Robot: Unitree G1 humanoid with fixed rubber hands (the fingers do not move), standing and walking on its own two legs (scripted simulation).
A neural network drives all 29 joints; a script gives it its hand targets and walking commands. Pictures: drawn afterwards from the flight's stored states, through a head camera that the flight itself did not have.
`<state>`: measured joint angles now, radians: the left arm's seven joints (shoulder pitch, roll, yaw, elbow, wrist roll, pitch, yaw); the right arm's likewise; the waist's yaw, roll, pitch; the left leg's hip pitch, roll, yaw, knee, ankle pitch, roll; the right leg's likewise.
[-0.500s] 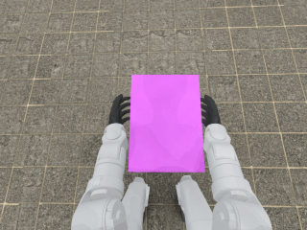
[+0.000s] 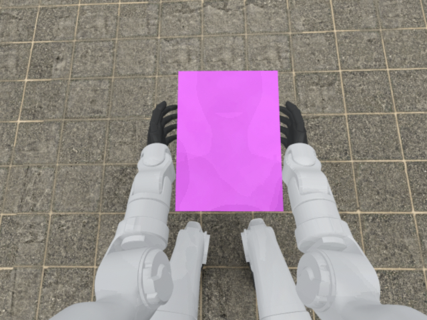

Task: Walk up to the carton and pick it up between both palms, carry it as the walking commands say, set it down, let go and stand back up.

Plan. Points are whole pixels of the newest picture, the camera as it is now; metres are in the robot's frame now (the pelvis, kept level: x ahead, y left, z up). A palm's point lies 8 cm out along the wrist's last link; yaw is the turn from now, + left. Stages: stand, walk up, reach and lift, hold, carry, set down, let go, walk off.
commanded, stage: set down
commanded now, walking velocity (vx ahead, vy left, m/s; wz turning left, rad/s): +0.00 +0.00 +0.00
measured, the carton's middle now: (225, 154) +0.41 +0.00 -0.15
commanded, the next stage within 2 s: none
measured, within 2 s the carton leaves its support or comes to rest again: neither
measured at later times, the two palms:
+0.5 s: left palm (169, 142) +0.45 +0.13 -0.16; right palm (283, 143) +0.44 -0.13 -0.17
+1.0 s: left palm (176, 142) +0.47 +0.13 -0.25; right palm (275, 142) +0.47 -0.14 -0.26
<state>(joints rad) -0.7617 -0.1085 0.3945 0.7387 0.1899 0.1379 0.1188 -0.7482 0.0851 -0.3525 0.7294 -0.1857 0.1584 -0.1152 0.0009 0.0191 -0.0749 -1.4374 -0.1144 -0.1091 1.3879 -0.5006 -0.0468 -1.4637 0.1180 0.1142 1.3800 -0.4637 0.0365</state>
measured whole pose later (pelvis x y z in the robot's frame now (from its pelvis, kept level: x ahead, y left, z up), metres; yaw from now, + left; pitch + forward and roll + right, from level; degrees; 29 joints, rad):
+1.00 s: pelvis -0.03 +0.00 -0.14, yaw +1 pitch +40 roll +1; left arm -1.16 -0.01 0.43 0.79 0.17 0.23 0.15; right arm -1.14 -0.04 -0.38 0.80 -0.15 0.24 -0.13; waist -0.01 0.02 0.06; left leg -1.99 -0.19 -0.10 1.85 -0.57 -0.09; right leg -2.01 0.17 0.12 1.84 -0.53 0.09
